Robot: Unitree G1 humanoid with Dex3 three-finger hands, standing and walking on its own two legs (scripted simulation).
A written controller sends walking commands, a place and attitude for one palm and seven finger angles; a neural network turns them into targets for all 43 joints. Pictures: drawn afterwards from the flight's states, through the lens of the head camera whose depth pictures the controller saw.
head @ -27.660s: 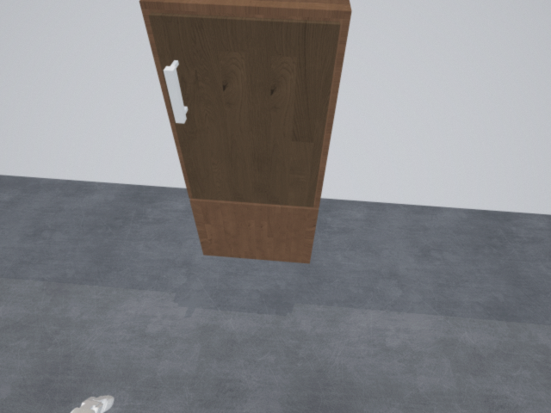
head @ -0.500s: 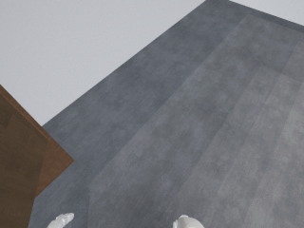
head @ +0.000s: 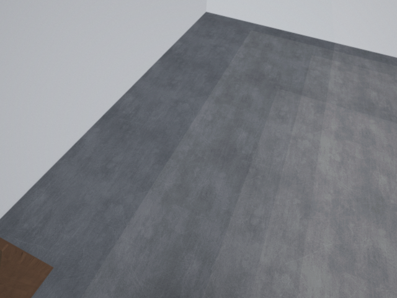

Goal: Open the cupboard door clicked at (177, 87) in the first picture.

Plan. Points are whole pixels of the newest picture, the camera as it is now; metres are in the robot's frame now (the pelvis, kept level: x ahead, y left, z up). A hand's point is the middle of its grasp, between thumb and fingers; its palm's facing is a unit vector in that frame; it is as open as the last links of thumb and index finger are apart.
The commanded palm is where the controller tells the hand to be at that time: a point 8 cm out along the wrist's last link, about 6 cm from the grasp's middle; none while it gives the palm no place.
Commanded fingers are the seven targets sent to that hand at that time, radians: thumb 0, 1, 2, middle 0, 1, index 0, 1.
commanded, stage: walk to a spot facing it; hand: left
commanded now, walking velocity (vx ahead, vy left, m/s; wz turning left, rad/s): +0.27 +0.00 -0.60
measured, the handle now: out of the picture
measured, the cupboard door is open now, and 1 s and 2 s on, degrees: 44 44 44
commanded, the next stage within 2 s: turn to face it in 0.96 s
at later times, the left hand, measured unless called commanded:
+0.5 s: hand (189, 209) +0.37 +0.05 -0.17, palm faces -0.39 -0.90 -0.19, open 7.3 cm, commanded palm none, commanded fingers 0.00 0.90 0.90 -0.20 -0.30 -0.20 -0.30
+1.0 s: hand (214, 197) +0.40 -0.02 -0.16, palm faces -0.42 -0.88 -0.21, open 7.3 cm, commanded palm none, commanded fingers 0.00 0.90 0.90 -0.20 -0.30 -0.20 -0.30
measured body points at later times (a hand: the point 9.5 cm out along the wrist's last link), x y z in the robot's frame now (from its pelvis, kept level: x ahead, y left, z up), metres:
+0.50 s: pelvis +0.17 -0.08 -0.03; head +0.22 -0.11 +0.42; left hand +0.39 +0.10 -0.16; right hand -0.01 -0.24 -0.17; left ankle +0.02 +0.11 -0.69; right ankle +0.22 -0.14 -0.73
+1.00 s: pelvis +0.39 -0.21 +0.00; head +0.42 -0.23 +0.44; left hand +0.43 +0.02 -0.15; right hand +0.42 -0.47 -0.14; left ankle +0.54 -0.17 -0.70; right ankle +0.22 -0.14 -0.73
